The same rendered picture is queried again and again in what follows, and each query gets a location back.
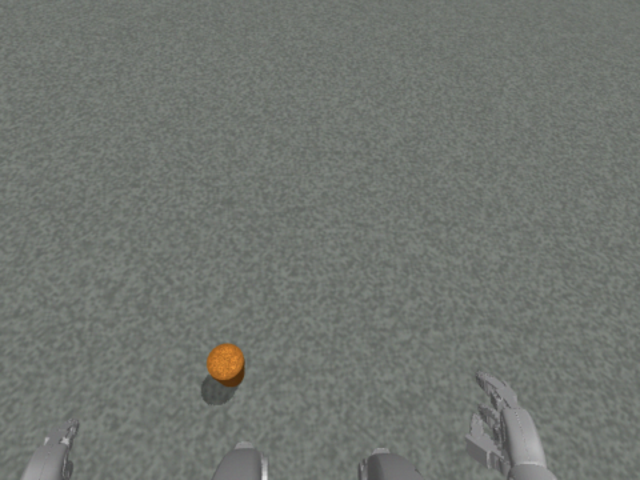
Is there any right robot hand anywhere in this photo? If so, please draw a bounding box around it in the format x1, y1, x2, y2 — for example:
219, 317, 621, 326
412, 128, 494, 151
465, 370, 547, 477

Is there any right robot arm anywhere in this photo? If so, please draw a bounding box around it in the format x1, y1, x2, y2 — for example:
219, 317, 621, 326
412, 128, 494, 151
507, 464, 558, 480

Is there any left robot hand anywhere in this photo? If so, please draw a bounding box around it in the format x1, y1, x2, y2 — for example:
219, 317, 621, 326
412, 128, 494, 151
20, 419, 79, 480

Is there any cup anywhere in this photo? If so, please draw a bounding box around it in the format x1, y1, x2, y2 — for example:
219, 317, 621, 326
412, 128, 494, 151
207, 343, 245, 387

